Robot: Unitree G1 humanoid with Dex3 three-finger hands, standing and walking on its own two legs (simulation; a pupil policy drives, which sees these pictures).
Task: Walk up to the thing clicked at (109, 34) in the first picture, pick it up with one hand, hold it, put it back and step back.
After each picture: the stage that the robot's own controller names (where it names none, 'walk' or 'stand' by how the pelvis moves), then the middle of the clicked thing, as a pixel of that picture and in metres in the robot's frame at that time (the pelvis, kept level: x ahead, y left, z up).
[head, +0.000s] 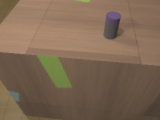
stand; (111, 26) +0.66 -0.13 +0.05
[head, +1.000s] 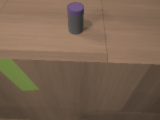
sink last; (75, 19) +0.61 +0.06 +0.08
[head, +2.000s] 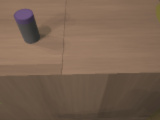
walk; (28, 27) +0.54 +0.22 +0.10
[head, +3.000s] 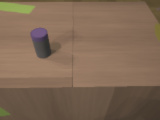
stand; (41, 43) +0.53 +0.19 +0.05
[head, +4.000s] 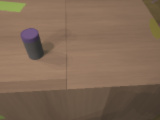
stand; (33, 44) +0.51 +0.21 +0.05
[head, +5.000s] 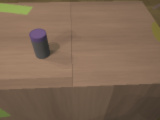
stand; (40, 44) +0.53 +0.19 +0.05
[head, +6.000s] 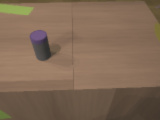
stand; (41, 46) +0.52 +0.19 +0.05
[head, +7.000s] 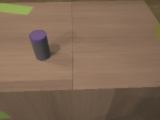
stand; (40, 45) +0.52 +0.19 +0.05
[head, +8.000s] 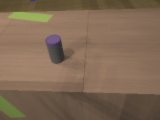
rise first; (55, 49) +0.53 +0.17 +0.05
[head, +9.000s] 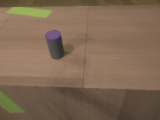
go down; (55, 45) +0.54 +0.17 +0.05
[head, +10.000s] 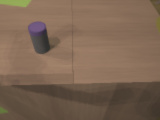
go down; (39, 38) +0.54 +0.16 +0.07
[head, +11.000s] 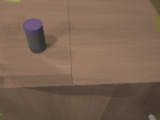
go down; (35, 36) +0.53 +0.16 +0.08
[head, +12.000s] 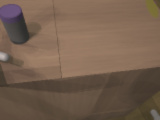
close in; (15, 25) +0.52 +0.18 +0.10
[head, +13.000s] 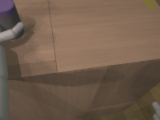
close; (8, 20) +0.54 +0.18 +0.12
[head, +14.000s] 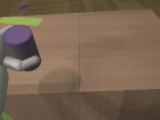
lift; (24, 49) +0.33 +0.17 +0.24
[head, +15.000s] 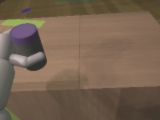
lift; (30, 48) +0.33 +0.16 +0.25
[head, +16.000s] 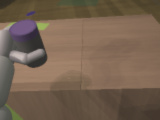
hold; (30, 45) +0.33 +0.16 +0.26
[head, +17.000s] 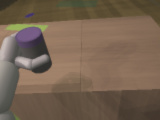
crouch; (35, 51) +0.33 +0.14 +0.25
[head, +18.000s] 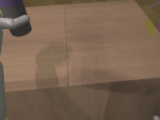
crouch; (15, 14) +0.47 +0.18 +0.26
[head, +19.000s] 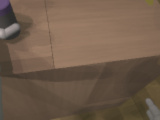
lower; (3, 18) +0.52 +0.18 +0.12
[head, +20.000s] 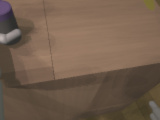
lower; (5, 24) +0.51 +0.18 +0.11
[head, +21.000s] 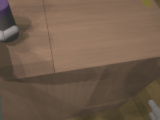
lower; (2, 21) +0.52 +0.18 +0.12
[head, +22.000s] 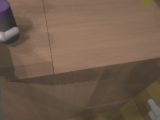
lower; (3, 22) +0.52 +0.18 +0.12
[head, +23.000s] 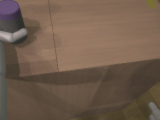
loosen; (12, 23) +0.51 +0.17 +0.12
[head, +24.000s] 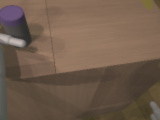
withdraw; (16, 28) +0.50 +0.15 +0.11
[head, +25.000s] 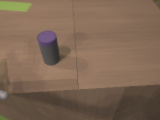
sink last; (49, 48) +0.47 +0.13 +0.09
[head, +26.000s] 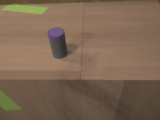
stand; (58, 43) +0.52 +0.14 +0.09
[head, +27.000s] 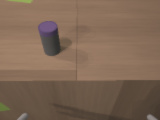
stand; (50, 39) +0.49 +0.14 +0.10
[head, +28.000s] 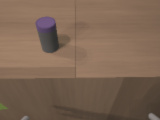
stand; (48, 35) +0.50 +0.14 +0.12
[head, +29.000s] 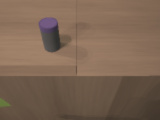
stand; (50, 35) +0.51 +0.14 +0.10
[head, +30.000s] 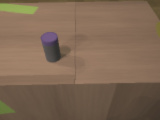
walk; (51, 47) +0.52 +0.14 +0.05
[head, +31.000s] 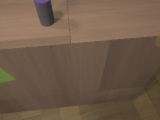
walk; (44, 11) +0.65 +0.18 +0.07
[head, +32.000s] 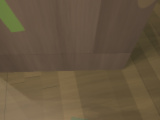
walk; out of the picture +0.99 +0.15 +0.07
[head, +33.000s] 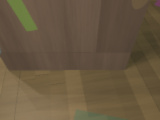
stand; out of the picture +1.15 +0.16 +0.06
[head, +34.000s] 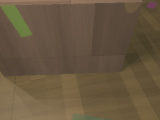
stand; out of the picture +1.13 +0.17 +0.05
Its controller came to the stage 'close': yes
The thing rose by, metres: 0.21
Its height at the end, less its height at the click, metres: +0.00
